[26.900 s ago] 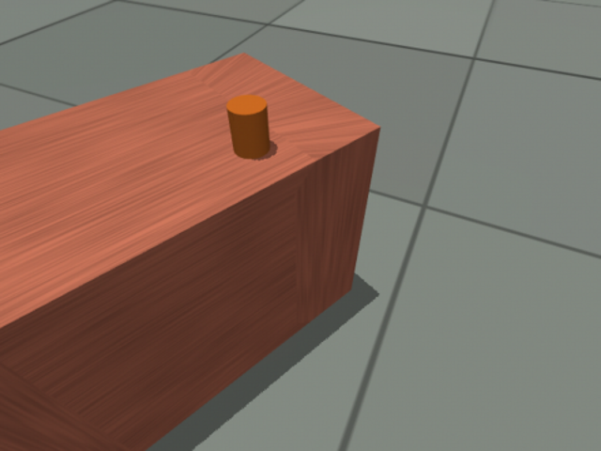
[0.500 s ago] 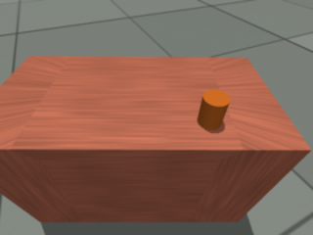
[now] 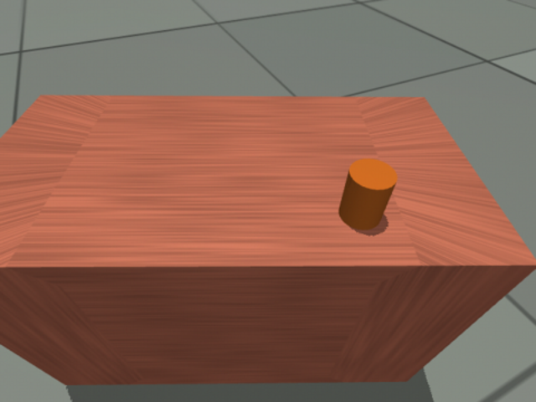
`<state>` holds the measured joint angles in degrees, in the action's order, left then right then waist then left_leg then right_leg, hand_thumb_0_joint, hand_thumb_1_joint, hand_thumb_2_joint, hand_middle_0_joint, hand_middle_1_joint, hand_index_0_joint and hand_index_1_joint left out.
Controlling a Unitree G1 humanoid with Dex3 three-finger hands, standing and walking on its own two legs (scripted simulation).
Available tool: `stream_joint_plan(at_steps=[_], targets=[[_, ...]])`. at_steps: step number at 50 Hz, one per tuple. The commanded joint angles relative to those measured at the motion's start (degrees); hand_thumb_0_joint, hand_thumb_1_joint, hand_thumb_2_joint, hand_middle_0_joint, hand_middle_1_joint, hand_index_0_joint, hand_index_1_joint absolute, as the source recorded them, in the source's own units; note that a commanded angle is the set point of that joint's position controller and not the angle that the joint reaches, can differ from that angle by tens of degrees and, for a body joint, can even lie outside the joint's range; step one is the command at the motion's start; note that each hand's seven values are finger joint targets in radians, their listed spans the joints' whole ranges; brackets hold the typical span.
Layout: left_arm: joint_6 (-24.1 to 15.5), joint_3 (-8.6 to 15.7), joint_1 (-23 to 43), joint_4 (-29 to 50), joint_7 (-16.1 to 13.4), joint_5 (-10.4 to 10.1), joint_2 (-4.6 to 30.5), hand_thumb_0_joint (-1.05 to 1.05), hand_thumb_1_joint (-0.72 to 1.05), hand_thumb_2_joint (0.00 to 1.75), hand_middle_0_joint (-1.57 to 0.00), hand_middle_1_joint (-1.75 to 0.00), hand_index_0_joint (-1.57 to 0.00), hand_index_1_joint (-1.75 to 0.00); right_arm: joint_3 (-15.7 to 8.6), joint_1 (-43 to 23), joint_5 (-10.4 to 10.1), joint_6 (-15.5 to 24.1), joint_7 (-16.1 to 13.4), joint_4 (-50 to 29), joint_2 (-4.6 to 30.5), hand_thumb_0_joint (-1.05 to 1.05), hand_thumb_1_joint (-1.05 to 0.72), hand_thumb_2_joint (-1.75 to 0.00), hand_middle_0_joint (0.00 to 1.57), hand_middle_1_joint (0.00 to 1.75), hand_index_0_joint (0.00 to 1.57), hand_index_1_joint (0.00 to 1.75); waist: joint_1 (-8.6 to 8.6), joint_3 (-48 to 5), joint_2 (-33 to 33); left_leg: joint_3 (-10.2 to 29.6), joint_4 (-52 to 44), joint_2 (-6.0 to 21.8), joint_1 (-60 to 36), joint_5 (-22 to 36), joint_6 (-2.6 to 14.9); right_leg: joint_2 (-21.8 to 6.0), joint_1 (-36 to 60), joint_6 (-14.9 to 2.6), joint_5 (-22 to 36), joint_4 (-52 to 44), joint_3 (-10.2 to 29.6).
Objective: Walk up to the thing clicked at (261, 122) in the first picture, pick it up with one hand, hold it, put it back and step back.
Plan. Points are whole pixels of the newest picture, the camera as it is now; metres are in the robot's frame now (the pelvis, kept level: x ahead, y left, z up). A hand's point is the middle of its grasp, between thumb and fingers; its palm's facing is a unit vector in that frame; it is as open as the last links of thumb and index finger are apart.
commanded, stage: home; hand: right
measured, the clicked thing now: (365, 195) +0.50 -0.18 +0.03
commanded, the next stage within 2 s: stand in 0.38 s
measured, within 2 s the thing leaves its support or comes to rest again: neither
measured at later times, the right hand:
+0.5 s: hand out of the picture +0.07 -0.25 -0.15, palm faces -0.03 +0.93 -0.36, open 17.2 cm
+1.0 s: hand out of the picture +0.07 -0.25 -0.15, palm faces -0.03 +0.94 -0.35, open 8.2 cm
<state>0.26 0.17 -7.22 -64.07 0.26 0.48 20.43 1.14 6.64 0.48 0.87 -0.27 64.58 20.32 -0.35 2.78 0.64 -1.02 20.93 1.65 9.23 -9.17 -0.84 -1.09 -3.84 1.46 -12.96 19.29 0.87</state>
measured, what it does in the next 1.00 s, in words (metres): stands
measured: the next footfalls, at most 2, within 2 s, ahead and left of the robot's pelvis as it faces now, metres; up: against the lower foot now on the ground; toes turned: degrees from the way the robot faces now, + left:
none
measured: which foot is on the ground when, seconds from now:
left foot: down 0.00-1.00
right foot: down 0.00-1.00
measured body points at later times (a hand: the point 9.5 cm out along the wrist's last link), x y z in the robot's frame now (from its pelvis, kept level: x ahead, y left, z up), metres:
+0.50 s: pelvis +0.00 +0.00 +0.00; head +0.01 +0.01 +0.45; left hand +0.06 +0.31 -0.14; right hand +0.08 -0.30 -0.13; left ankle +0.03 +0.13 -0.75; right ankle -0.03 -0.14 -0.75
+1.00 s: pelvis +0.00 +0.00 +0.00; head +0.01 +0.01 +0.45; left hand +0.07 +0.31 -0.13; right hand +0.07 -0.30 -0.13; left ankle +0.03 +0.13 -0.75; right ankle -0.03 -0.14 -0.75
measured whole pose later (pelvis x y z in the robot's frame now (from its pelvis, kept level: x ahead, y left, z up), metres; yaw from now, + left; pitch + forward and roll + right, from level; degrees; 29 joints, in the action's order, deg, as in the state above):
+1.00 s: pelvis +0.00 +0.00 +0.00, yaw +1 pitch -2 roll +0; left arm 0.2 0.3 -8.2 -63.7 0.2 0.6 20.2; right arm 0.2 6.9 0.6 0.7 0.0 65.1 20.0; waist -0.4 2.7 0.6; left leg -0.7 19.4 0.8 8.5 -8.6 -0.5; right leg -1.9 -3.1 1.8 -12.8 18.2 0.4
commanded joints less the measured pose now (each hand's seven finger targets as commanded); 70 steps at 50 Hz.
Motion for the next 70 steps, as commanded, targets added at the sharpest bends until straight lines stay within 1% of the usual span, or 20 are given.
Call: stream_joint_plan(at_steps=[1,5,7,10,12,15,18,22,24,26,27,29,32,34,42,46,51,60,64,70], targets=[[-1.2,2.1,1.1,3.0,-0.8,0.2,11.5,0.0,0.9,0.9,-0.2,-0.29,-0.2,-0.3,-2.6,-1.9,0.0,0.9,-0.8,-2.8,12.8,0.0,0.52,-0.07,0.06,0.06,0.06,0.06,0.42,-4.3,-1.1,5.4,-2.1,6.2,-3.9,11.8,2.15,-6.0,-1.3,-2.1,11.3,-3.1,4.0],[-1.3,2.1,1.3,3.0,-0.8,0.2,11.8,0.0,0.9,0.9,-0.2,-0.3,-0.2,-0.3,-2.7,-2.1,0.1,0.9,-0.8,-2.8,12.7,0.0,0.51,-0.08,0.06,0.06,0.06,0.06,0.35,-4.6,-1.0,5.3,-2.4,6.2,-4.7,12.2,2.05,-6.0,-1.4,-2.04,11.9,-3.1,3.9],[-1.1,2.2,1.9,2.8,-0.9,0.3,11.9,0.0,0.9,0.9,-0.2,-0.29,-0.2,-0.3,-2.7,-2.1,0.1,0.9,-0.8,-2.6,12.4,0.0,0.53,-0.07,0.06,0.06,0.06,0.06,0.17,-3.1,-1.0,5.3,-3.2,5.9,-3.5,9.5,1.77,-5.9,-2.0,-2.06,9.1,-3.4,3.8],[-1.2,2.2,1.7,2.8,-0.9,0.3,11.8,0.0,0.9,0.9,-0.2,-0.29,-0.2,-0.3,-2.8,-2.5,0.1,0.9,-0.7,-2.6,12.5,0.0,0.52,-0.07,0.06,0.06,0.06,0.06,0.36,-3.3,-0.7,5.6,-3.2,6.2,-4.2,10.5,1.85,-6.0,-2.0,-2.06,9.2,-3.6,3.6],[-1.2,2.2,1.5,2.7,-0.9,0.4,11.8,0.0,0.9,0.9,-0.2,-0.3,-0.2,-0.3,-2.9,-2.2,0.1,0.8,-0.7,-2.7,12.4,0.0,0.52,-0.07,0.06,0.06,0.06,0.06,0.21,-3.0,-0.3,5.5,-3.5,5.9,-4.0,8.2,1.9,-5.9,-2.3,-2.05,8.3,-4.1,3.7],[-1.2,2.2,1.7,2.8,-0.9,0.3,11.6,0.0,0.9,0.9,-0.2,-0.3,-0.2,-0.3,-2.9,-2.5,0.0,0.9,-0.6,-2.7,12.1,0.0,0.53,-0.07,0.06,0.06,0.06,0.06,0.23,-3.3,-0.7,5.7,-3.5,6.0,-4.2,9.8,1.84,-5.9,-2.2,-2.03,8.5,-3.7,3.3],[-1.1,2.2,1.5,2.9,-0.9,0.4,11.5,0.0,0.9,0.9,-0.2,-0.29,-0.2,-0.3,-3.1,-2.8,0.1,0.8,-0.6,-2.8,12.5,0.0,0.51,-0.08,0.06,0.06,0.06,0.06,0.15,-2.6,-1.3,5.7,-4.2,5.8,-3.9,5.9,1.89,-5.8,-2.9,-2.27,6.2,-4.4,3.4],[-1.2,2.2,1.5,3.1,-0.9,0.3,11.6,0.0,0.9,0.9,-0.2,-0.3,-0.2,-0.3,-3.1,-2.5,0.0,0.9,-0.6,-2.6,12.2,0.0,0.52,-0.07,0.06,0.06,0.06,0.06,0.22,-3.3,-0.7,5.8,-3.9,6.0,-4.1,8.9,1.95,-6.0,-2.4,-2.31,7.6,-3.8,3.3],[-1.3,2.2,1.2,3.1,-0.9,0.3,11.6,0.0,0.9,0.9,-0.2,-0.3,-0.2,-0.3,-3.2,-2.3,0.1,0.9,-0.6,-2.6,12.2,0.0,0.52,-0.08,0.06,0.06,0.06,0.06,0.08,-2.7,-0.5,5.7,-4.1,5.7,-4.1,7.2,1.86,-5.9,-3.2,-2.3,6.4,-4.2,3.4],[-1.2,2.2,1.0,3.0,-0.8,0.3,11.7,0.0,0.9,0.9,-0.2,-0.3,-0.2,-0.3,-3.3,-2.5,0.1,0.9,-0.6,-2.6,12.3,0.0,0.36,-0.24,0.2,0.22,0.2,0.22,0.11,-2.5,-0.8,6.1,-4.4,5.9,-4.3,6.4,1.86,-5.9,-3.6,-2.45,5.5,-4.0,3.3],[-1.2,2.1,1.0,3.0,-0.8,0.3,11.4,0.0,0.9,0.9,-0.2,-0.3,-0.2,-0.3,-3.3,-2.7,0.1,0.8,-0.6,-2.6,12.3,0.0,0.28,-0.32,0.2,0.3,0.2,0.3,0.22,-2.6,-1.1,6.1,-4.4,5.9,-4.1,6.1,2.0,-5.9,-3.5,-2.46,5.0,-4.2,3.3],[-1.3,2.1,1.0,3.2,-0.9,0.3,11.6,0.0,0.9,0.9,-0.2,-0.3,-0.2,-0.3,-3.3,-2.4,0.0,0.8,-0.5,-2.5,12.2,0.0,0.12,-0.48,0.2,0.3,0.2,0.3,0.05,-2.6,-0.4,6.0,-4.3,5.8,-3.8,5.7,2.12,-6.1,-3.0,-2.42,5.5,-4.7,3.6],[-1.5,2.1,0.8,3.3,-0.9,0.3,11.6,0.0,0.9,0.9,-0.2,-0.3,-0.2,-0.3,-3.3,-2.2,0.0,0.8,-0.4,-2.7,12.0,0.0,-0.12,-0.72,0.2,0.3,0.2,0.3,-0.03,-4.0,-0.1,5.8,-3.3,5.9,-4.8,10.5,2.05,-6.2,-2.4,-2.16,9.0,-4.2,3.3],[-1.4,2.1,0.9,3.3,-1.0,0.2,11.6,0.0,0.9,0.9,-0.2,-0.3,-0.2,-0.3,-3.3,-1.8,0.1,0.7,-0.4,-2.5,12.2,0.0,-0.28,-0.88,0.2,0.3,0.2,0.3,-0.07,-3.0,-0.8,5.8,-3.8,5.7,-3.7,7.0,2.07,-6.2,-2.5,-2.26,6.8,-4.5,3.5],[-1.4,2.3,0.4,3.4,-0.8,0.3,11.8,0.0,0.9,0.9,-0.2,-0.3,-0.2,-0.3,-3.4,-2.2,0.1,0.8,-0.4,-2.6,12.2,0.0,-0.9,-0.9,0.2,0.3,0.2,0.3,0.12,-2.5,-0.9,5.8,-4.1,5.6,-3.8,5.3,2.08,-6.3,-2.9,-2.47,5.9,-4.7,3.5],[-1.4,2.2,0.3,3.8,-0.8,0.2,11.5,0.0,0.9,0.9,-0.2,-0.3,-0.2,-0.3,-3.3,-2.2,0.1,0.8,-0.4,-2.7,12.2,0.0,-0.9,-0.9,0.2,0.3,0.2,0.3,0.33,-2.6,-1.3,6.0,-4.4,5.7,-3.5,7.0,1.93,-6.1,-2.9,-2.4,6.1,-4.4,3.3],[-1.3,2.2,0.4,3.7,-0.8,0.4,11.5,0.0,0.9,0.9,-0.2,-0.3,-0.2,-0.3,-3.5,-1.9,0.0,0.8,-0.3,-2.7,12.3,0.0,-0.9,-0.9,0.2,0.3,0.2,0.3,0.03,-1.6,-0.8,6.5,-5.1,5.7,-3.2,3.2,1.9,-5.9,-4.0,-2.48,3.4,-4.7,3.2],[-1.5,2.2,0.5,4.0,-0.9,0.2,11.5,0.0,0.9,0.9,-0.2,-0.3,-0.2,-0.3,-3.5,-2.2,-0.1,0.9,-0.4,-2.7,12.2,0.0,-0.9,-0.9,0.2,0.3,0.2,0.3,0.12,-4.9,-0.8,5.9,-2.9,6.1,-5.4,12.2,2.13,-6.6,-1.4,-2.39,10.7,-3.7,3.3],[-1.5,2.1,0.9,4.1,-1.0,0.1,11.7,0.0,0.9,0.9,-0.2,-0.3,-0.2,-0.3,-3.4,-1.8,0.1,0.8,-0.4,-2.5,11.8,0.0,-0.9,-0.9,0.2,0.3,0.2,0.3,-0.05,-3.1,-0.2,5.8,-3.7,5.8,-4.4,10.3,1.67,-6.3,-2.5,-2.3,8.6,-4.1,3.1],[-1.7,2.2,0.3,4.3,-1.1,0.2,11.7,0.0,0.9,0.9,-0.2,-0.3,-0.2,-0.3,-3.6,-2.2,0.0,0.7,-0.4,-2.7,12.2,0.0,-0.9,-0.9,0.2,0.3,0.2,0.3,0.12,-4.9,-0.3,5.4,-2.4,6.0,-5.9,12.5,1.98,-6.6,-1.5,-2.24,11.9,-4.1,3.1]])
